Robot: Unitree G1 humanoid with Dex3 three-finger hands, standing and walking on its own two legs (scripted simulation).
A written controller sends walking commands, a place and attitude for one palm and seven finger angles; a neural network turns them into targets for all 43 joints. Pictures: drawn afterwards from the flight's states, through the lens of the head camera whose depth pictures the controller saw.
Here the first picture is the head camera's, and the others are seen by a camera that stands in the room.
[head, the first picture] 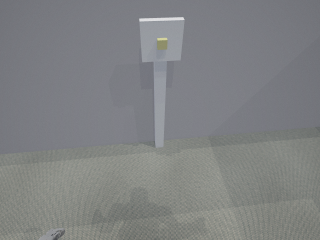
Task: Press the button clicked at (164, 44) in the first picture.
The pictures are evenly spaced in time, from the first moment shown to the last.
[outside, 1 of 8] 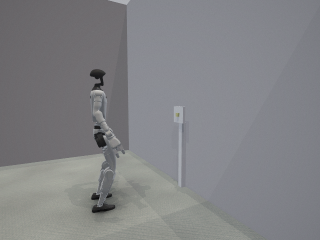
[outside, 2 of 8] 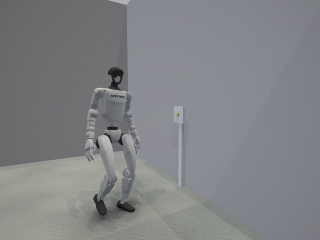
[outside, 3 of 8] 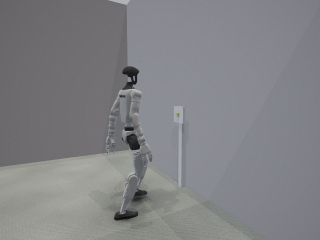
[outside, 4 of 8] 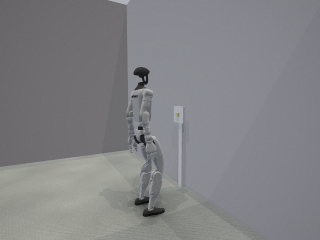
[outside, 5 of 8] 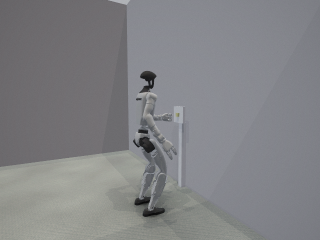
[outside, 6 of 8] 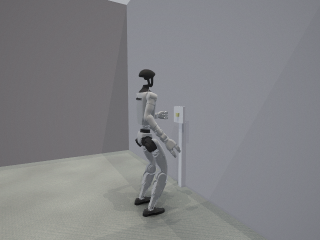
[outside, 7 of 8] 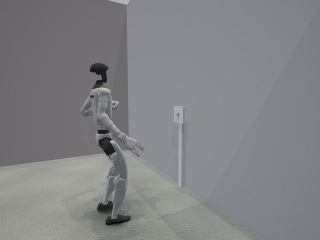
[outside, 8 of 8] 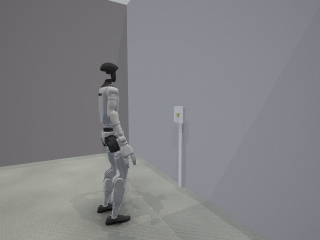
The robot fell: no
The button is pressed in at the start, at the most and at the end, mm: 0 11 0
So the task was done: no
